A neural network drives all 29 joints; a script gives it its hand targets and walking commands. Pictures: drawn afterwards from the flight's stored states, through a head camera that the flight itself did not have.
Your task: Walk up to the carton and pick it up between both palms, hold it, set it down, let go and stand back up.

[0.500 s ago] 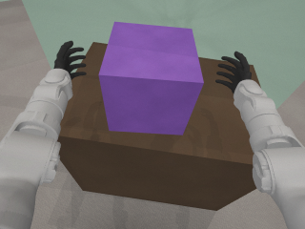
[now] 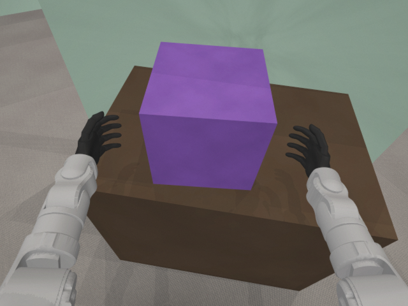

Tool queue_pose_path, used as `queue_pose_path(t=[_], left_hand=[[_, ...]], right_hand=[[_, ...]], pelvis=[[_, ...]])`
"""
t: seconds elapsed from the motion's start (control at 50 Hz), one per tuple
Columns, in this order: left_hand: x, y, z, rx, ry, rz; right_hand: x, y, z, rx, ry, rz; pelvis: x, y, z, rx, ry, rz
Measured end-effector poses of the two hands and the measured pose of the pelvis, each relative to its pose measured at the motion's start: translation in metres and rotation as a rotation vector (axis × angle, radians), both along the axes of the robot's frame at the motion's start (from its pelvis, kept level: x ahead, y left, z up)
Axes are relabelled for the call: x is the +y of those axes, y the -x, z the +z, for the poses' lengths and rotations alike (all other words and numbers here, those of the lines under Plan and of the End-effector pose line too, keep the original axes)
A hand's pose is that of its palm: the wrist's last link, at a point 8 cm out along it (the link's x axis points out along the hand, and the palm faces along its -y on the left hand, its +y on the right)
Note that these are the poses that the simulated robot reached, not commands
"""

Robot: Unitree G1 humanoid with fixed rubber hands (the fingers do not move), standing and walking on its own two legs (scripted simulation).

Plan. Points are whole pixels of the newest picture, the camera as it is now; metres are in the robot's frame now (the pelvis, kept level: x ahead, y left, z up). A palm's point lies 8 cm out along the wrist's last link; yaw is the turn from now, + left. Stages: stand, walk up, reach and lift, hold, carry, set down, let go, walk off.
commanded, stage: set down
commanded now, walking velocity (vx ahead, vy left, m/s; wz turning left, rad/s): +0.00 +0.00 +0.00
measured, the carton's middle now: (206, 117) +0.56 +0.00 +0.02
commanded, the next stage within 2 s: none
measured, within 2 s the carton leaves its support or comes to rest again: neither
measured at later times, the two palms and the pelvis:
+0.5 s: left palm (82, 202) +0.31 +0.24 +0.03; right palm (316, 210) +0.30 -0.21 +0.03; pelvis +0.01 +0.01 +0.00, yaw -1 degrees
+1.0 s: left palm (84, 242) +0.25 +0.23 -0.01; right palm (318, 245) +0.24 -0.21 -0.01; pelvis +0.02 +0.01 +0.00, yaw -1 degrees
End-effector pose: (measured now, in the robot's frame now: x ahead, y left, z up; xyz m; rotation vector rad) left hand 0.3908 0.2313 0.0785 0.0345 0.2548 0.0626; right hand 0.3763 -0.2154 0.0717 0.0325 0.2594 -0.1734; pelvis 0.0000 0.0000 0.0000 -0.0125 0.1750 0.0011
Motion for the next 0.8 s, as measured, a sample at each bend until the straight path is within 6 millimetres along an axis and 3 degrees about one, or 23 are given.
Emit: queue_pose_path(t=[0.1,0.32,0.5,0.66,0.8], left_hand=[[-0.003,0.019,-0.01,0.0,0.011,-0.013],[0.0,0.061,-0.036,0.03,0.023,0.016],[0.005,0.082,-0.047,0.02,0.017,0.028],[0.001,0.094,-0.051,0.008,0.02,0.02],[0.0,0.121,-0.073,0.052,0.014,0.025]], right_hand=[[-0.003,0.021,-0.001,-0.023,0.002,-0.007],[-0.004,0.062,-0.025,0.003,-0.009,0.003],[0.007,0.08,-0.038,0.001,-0.016,0.02],[0.006,0.09,-0.047,0.008,-0.016,0.01],[0.002,0.114,-0.064,0.044,-0.001,0.003]], pelvis=[[0.001,-0.005,0.003,-0.041,-0.002,-0.007],[0.005,-0.008,0.004,-0.101,-0.003,-0.01],[0.008,-0.007,0.003,-0.118,-0.007,-0.013],[0.011,-0.01,0.004,-0.136,-0.005,-0.016],[0.01,-0.016,0.005,-0.174,-0.005,-0.02]])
